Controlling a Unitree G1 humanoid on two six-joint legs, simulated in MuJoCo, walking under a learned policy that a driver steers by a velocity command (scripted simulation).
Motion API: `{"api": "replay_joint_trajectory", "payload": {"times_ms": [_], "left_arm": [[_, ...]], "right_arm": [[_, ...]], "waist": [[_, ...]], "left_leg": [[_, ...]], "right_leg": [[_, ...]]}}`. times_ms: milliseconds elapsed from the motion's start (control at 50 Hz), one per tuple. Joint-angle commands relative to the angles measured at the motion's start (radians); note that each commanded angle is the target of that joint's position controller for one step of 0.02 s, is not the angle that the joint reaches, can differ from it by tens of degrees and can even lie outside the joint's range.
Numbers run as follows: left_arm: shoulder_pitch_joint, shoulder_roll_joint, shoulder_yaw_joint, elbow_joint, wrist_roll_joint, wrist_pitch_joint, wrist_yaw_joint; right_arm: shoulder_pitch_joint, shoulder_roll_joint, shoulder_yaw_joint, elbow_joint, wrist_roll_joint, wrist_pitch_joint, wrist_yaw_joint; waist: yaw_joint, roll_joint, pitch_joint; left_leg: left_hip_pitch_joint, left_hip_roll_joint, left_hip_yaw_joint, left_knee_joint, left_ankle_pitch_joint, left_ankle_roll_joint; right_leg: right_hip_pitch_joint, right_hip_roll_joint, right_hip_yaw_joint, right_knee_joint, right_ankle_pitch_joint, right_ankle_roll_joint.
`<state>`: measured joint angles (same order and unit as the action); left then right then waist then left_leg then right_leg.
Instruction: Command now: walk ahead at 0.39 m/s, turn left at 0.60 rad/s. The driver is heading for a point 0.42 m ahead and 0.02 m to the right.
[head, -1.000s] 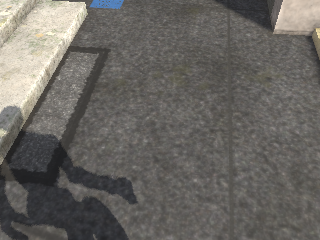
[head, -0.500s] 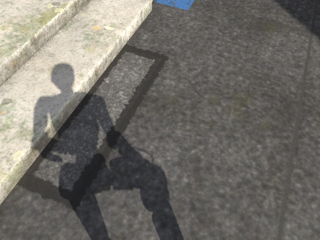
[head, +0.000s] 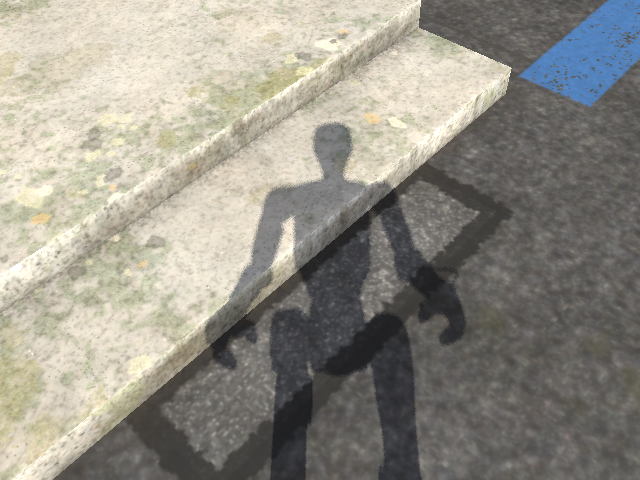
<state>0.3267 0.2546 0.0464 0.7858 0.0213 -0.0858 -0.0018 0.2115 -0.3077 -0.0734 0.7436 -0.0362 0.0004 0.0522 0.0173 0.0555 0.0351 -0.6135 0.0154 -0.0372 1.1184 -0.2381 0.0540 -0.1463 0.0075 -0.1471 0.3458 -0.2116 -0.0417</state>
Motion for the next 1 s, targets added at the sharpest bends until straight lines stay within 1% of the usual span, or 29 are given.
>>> {"api": "replay_joint_trajectory", "payload": {"times_ms": [20,80,140,180,200,220,240,260,280,300,320,340,360,420,500,540,580,680,720,740,760,780,800,820,840,860,900,960,1000], "left_arm": [[-0.009,0.104,0.022,-0.041,-0.006,-0.018,0.003],[-0.015,0.118,0.024,-0.031,-0.010,-0.007,0.007],[0.012,0.153,0.034,-0.017,-0.016,0.008,0.018],[0.015,0.176,0.042,-0.013,-0.020,0.024,0.028],[0.011,0.184,0.044,-0.014,-0.021,0.034,0.032],[0.000,0.187,0.045,-0.020,-0.025,0.043,0.032],[0.042,0.167,0.039,-0.038,-0.019,0.045,0.028],[0.146,0.056,0.014,-0.091,-0.020,0.057,0.017],[0.075,0.121,0.023,-0.088,0.009,0.076,0.019],[0.008,0.113,0.021,-0.101,-0.003,0.083,0.020],[-0.033,0.111,0.018,-0.099,-0.002,0.082,0.022],[-0.042,0.112,0.019,-0.096,0.009,0.090,0.023],[-0.007,0.114,0.020,-0.084,0.018,0.106,0.022],[0.056,0.082,0.013,-0.040,0.004,0.130,0.015],[0.010,0.061,0.006,-0.016,0.001,0.147,0.010],[-0.030,0.070,0.007,-0.015,-0.001,0.152,0.008],[-0.061,0.089,0.013,-0.023,-0.004,0.150,0.007],[-0.055,0.069,0.010,-0.030,-0.010,0.132,0.010],[-0.007,0.046,0.004,-0.017,-0.012,0.123,0.013],[0.013,0.047,0.002,-0.012,-0.011,0.115,0.014],[0.017,0.092,0.008,-0.015,0.005,0.106,0.019],[-0.002,0.191,0.027,-0.039,0.013,0.098,0.020],[-0.016,0.161,0.020,-0.028,0.008,0.094,0.018],[-0.015,0.124,0.009,-0.026,0.007,0.087,0.021],[-0.048,0.104,0.001,-0.022,0.002,0.084,0.025],[-0.079,0.099,-0.002,-0.024,0.001,0.084,0.030],[-0.087,0.098,-0.005,-0.019,-0.007,0.082,0.034],[-0.059,0.098,-0.007,0.009,-0.008,0.084,0.034],[-0.060,0.103,-0.006,0.025,-0.004,0.087,0.035]], "right_arm": [[-0.022,-0.011,0.004,-0.074,-0.001,-0.004,0.009],[-0.109,0.030,0.025,-0.101,0.006,-0.012,0.022],[-0.139,0.016,0.023,-0.120,-0.003,-0.009,0.026],[-0.096,-0.011,0.012,-0.118,-0.014,-0.010,0.018],[-0.034,-0.027,0.003,-0.104,-0.020,-0.016,0.010],[0.076,-0.042,-0.008,-0.069,-0.029,-0.028,-0.003],[0.155,-0.120,-0.029,-0.057,-0.034,-0.039,-0.022],[0.117,-0.243,-0.057,-0.090,-0.009,-0.031,-0.034],[0.200,-0.221,-0.065,-0.101,0.048,-0.014,-0.042],[0.129,-0.179,-0.053,-0.097,0.049,-0.004,-0.051],[0.059,-0.109,-0.032,-0.098,0.048,0.003,-0.055],[0.021,-0.070,-0.018,-0.094,0.046,0.004,-0.059],[-0.005,-0.043,-0.009,-0.095,0.044,0.002,-0.062],[-0.010,-0.041,0.002,-0.075,0.018,-0.020,-0.056],[-0.001,-0.004,0.026,-0.031,0.007,-0.031,-0.059],[0.004,-0.022,0.025,-0.014,0.003,-0.026,-0.063],[0.013,-0.055,0.016,-0.005,0.006,-0.017,-0.069],[0.026,-0.071,0.003,0.015,0.015,-0.001,-0.091],[0.012,-0.071,0.000,0.025,0.022,0.005,-0.098],[0.019,-0.068,0.000,0.036,0.024,0.008,-0.100],[0.023,-0.043,0.004,0.032,0.026,0.006,-0.098],[0.030,0.026,0.020,-0.001,0.031,0.003,-0.093],[-0.046,0.011,0.019,0.004,0.023,0.012,-0.095],[-0.040,0.000,0.014,0.010,0.021,0.021,-0.088],[-0.031,0.001,0.012,0.026,0.026,0.025,-0.082],[-0.016,-0.009,0.009,0.041,0.025,0.028,-0.080],[0.017,-0.012,0.009,0.071,0.018,0.031,-0.075],[-0.006,0.012,0.023,0.087,0.031,0.030,-0.079],[-0.012,0.007,0.026,0.100,0.037,0.032,-0.086]], "waist": [[-0.028,-0.140,0.010],[-0.009,-0.163,0.008],[0.004,-0.174,-0.009],[-0.012,-0.180,-0.043],[-0.037,-0.170,-0.078],[-0.090,-0.121,-0.144],[-0.118,-0.001,-0.229],[-0.016,0.194,-0.334],[-0.115,0.044,-0.450],[-0.085,0.009,-0.317],[-0.056,-0.030,-0.190],[-0.022,-0.023,-0.128],[0.004,-0.004,-0.114],[0.026,-0.013,-0.164],[0.006,0.033,-0.124],[-0.016,0.056,-0.086],[-0.030,0.054,-0.062],[-0.037,0.031,-0.054],[-0.008,0.024,-0.068],[0.009,0.007,-0.059],[-0.002,-0.064,-0.053],[-0.038,-0.239,-0.051],[0.009,-0.257,0.018],[-0.005,-0.193,0.007],[-0.023,-0.163,-0.002],[-0.040,-0.161,-0.001],[-0.040,-0.168,-0.047],[-0.007,-0.167,-0.070],[0.007,-0.184,-0.067]], "left_leg": [[-0.072,0.028,0.010,-0.093,0.089,-0.020],[0.055,0.012,0.088,-0.341,0.206,-0.014],[0.125,-0.014,0.132,-0.460,0.174,0.009],[0.184,-0.050,0.144,-0.508,0.088,0.040],[0.249,-0.075,0.139,-0.549,0.068,0.061],[0.382,-0.101,0.130,-0.647,0.147,0.085],[0.596,0.047,-0.042,-0.661,0.447,0.130],[0.862,0.373,-0.461,-0.563,1.073,0.322],[0.851,0.368,-0.515,-0.632,0.974,0.376],[0.742,0.331,-0.423,-0.682,0.801,0.351],[0.599,0.272,-0.343,-0.735,0.683,0.298],[0.510,0.214,-0.297,-0.766,0.620,0.248],[0.437,0.177,-0.253,-0.788,0.600,0.222],[0.369,0.158,-0.167,-0.814,0.644,0.200],[0.328,0.145,-0.123,-0.903,0.275,0.150],[0.319,0.152,-0.127,-0.929,0.089,0.140],[0.347,0.177,-0.145,-0.918,0.020,0.154],[0.434,0.231,-0.162,-0.837,0.114,0.184],[0.424,0.216,-0.130,-0.774,0.209,0.159],[0.389,0.197,-0.104,-0.737,0.232,0.119],[0.325,0.150,-0.062,-0.653,0.181,0.059],[0.181,0.005,0.060,-0.516,-0.039,-0.009],[0.173,-0.049,0.068,-0.433,-0.243,-0.029],[0.193,-0.035,0.025,-0.340,-0.251,-0.035],[0.196,-0.031,0.012,-0.319,-0.220,-0.040],[0.195,-0.025,0.013,-0.319,-0.184,-0.047],[0.216,-0.029,0.024,-0.330,-0.157,-0.066],[0.266,-0.028,0.035,-0.442,-0.151,-0.078],[0.311,-0.031,0.043,-0.530,-0.139,-0.074]], "right_leg": [[0.044,-0.260,0.094,-0.131,0.570,-0.109],[0.017,-0.218,-0.024,-0.093,0.635,-0.081],[0.083,-0.242,-0.044,-0.022,0.713,-0.063],[0.134,-0.256,-0.051,0.098,0.833,-0.053],[0.141,-0.254,-0.055,0.216,0.845,-0.048],[0.105,-0.228,-0.072,0.405,0.747,-0.025],[-0.074,-0.183,-0.079,0.677,0.376,0.019],[-0.421,-0.006,-0.040,1.031,-0.508,0.074],[-0.454,-0.005,0.146,1.088,-0.448,0.078],[-0.492,-0.046,0.173,1.067,-0.359,0.078],[-0.484,-0.075,0.168,0.975,-0.292,0.075],[-0.449,-0.091,0.172,0.903,-0.251,0.074],[-0.385,-0.092,0.167,0.861,-0.221,0.076],[-0.270,-0.066,0.148,0.802,-0.168,0.068],[-0.205,-0.069,0.171,0.589,-0.110,0.060],[-0.184,-0.053,0.167,0.502,-0.118,0.052],[-0.202,-0.032,0.157,0.466,-0.162,0.044],[-0.200,-0.006,0.123,0.367,-0.253,0.020],[-0.110,0.013,0.103,0.203,-0.185,0.000],[-0.047,0.008,0.127,0.053,-0.080,-0.014],[0.002,-0.074,0.259,-0.056,-0.045,-0.040],[0.051,-0.305,0.547,-0.092,0.166,-0.114],[-0.055,-0.376,0.567,-0.093,0.386,-0.204],[-0.046,-0.340,0.512,-0.086,0.451,-0.228],[-0.028,-0.292,0.447,-0.080,0.452,-0.207],[-0.001,-0.244,0.393,-0.066,0.490,-0.173],[0.082,-0.196,0.325,-0.014,0.665,-0.150],[0.131,-0.186,0.300,0.038,0.745,-0.142],[0.125,-0.192,0.320,0.052,0.725,-0.142]]}}
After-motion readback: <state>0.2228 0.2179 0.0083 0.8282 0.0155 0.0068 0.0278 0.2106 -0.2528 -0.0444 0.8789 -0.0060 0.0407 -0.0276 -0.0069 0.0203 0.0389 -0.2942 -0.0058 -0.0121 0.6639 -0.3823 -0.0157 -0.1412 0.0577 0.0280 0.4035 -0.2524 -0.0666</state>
